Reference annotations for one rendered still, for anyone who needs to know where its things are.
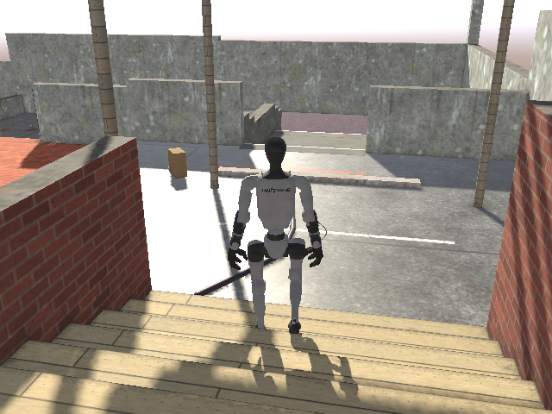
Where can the left robot thigh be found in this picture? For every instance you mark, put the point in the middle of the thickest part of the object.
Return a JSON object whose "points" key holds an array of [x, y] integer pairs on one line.
{"points": [[256, 252]]}

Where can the robot right upper arm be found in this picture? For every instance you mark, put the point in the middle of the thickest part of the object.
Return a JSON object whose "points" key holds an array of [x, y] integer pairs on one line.
{"points": [[303, 183]]}

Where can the left robot forearm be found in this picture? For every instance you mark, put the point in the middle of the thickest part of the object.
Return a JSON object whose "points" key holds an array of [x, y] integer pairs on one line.
{"points": [[237, 234]]}

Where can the left robot hand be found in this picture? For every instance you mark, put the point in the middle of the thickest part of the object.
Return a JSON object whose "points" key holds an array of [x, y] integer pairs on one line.
{"points": [[232, 257]]}

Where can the right robot hand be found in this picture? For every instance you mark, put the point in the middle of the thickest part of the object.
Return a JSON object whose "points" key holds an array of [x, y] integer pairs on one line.
{"points": [[317, 252]]}

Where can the robot left upper arm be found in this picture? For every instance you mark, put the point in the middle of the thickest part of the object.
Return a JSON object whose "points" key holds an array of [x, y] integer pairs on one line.
{"points": [[247, 184]]}

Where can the right robot forearm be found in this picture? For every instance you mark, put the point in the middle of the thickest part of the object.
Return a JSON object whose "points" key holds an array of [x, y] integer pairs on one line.
{"points": [[314, 233]]}

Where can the robot head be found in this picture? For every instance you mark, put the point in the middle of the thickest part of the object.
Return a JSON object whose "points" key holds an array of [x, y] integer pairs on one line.
{"points": [[275, 148]]}

